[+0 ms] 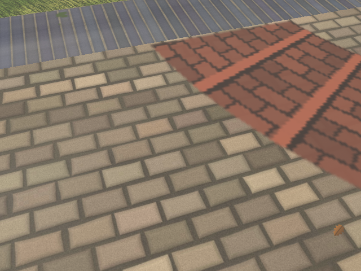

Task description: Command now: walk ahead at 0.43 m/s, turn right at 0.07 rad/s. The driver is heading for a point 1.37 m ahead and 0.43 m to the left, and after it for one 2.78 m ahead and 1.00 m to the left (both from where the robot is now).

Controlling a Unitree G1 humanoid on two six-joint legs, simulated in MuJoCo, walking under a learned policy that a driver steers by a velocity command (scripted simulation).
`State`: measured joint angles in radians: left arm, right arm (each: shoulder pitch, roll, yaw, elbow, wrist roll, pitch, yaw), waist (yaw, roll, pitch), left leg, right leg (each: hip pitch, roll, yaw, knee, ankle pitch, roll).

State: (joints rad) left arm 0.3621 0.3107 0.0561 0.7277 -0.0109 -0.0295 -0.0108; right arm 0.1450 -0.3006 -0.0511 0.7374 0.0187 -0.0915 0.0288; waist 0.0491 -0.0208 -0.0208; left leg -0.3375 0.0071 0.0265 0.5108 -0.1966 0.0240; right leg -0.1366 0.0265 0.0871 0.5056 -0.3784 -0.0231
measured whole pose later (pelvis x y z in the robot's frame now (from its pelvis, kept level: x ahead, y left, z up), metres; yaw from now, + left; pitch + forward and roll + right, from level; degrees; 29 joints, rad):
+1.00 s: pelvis +0.52 +0.03 -0.02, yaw +16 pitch +1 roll -3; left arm 0.25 0.29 0.07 0.82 -0.01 -0.04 0.02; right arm 0.11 -0.29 -0.06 0.63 0.00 -0.03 0.04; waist 0.04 0.03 0.07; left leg -0.52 -0.01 0.03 0.58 -0.06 0.09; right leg -0.07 -0.04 -0.21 0.70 -0.52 0.03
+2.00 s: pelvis +0.69 +0.10 +0.00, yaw +42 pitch +1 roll +0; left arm 0.22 0.30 0.04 0.81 0.00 0.00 0.01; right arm 0.10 -0.22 -0.02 0.63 -0.01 0.01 0.00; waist 0.03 -0.03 0.04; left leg -0.30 -0.03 -0.02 0.46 -0.19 0.02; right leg -0.34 -0.06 0.02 0.84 -0.55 0.10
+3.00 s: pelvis +0.83 +0.22 +0.01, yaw +40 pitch +1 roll +0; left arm 0.06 0.27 0.04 0.83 -0.03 -0.07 -0.03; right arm 0.44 -0.21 -0.03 1.04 0.00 -0.08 -0.01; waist -0.08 -0.04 0.03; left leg 0.11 -0.03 0.05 0.16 -0.29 0.04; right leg -0.63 -0.08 -0.02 0.72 -0.05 -0.01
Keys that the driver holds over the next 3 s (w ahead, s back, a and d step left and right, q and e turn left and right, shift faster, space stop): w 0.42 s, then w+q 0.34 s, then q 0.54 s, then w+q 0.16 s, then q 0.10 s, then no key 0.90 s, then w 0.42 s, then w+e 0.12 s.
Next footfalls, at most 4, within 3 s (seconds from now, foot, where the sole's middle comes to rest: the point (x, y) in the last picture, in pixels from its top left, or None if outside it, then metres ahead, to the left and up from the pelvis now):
0.48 right None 0.42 -0.12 -0.77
0.98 left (155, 232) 0.66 0.14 -0.77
1.46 right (206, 215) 0.75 -0.05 -0.77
1.84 left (135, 227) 0.67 0.22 -0.77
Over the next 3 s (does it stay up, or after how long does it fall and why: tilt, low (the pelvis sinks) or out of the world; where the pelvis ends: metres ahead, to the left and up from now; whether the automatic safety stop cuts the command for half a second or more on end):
stays up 0.83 0.22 0.01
